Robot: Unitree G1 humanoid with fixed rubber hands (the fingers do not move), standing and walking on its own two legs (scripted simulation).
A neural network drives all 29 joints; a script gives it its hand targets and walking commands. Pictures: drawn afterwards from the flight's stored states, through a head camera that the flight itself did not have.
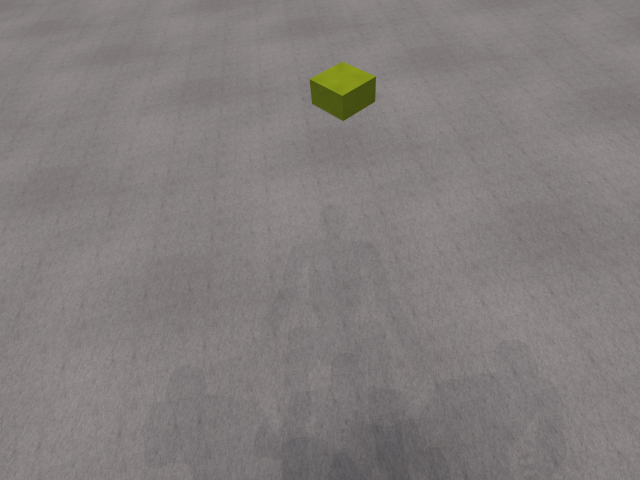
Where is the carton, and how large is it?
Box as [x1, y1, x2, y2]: [310, 62, 375, 120]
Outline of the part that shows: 341,62 311,78 310,88 312,103 343,120 374,101 375,76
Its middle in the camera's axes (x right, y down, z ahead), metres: +0.14 -0.84 +2.17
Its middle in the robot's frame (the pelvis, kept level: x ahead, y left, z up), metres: +2.10 -0.13 -0.69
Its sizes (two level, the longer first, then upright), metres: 0.263 0.254 0.151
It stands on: the floor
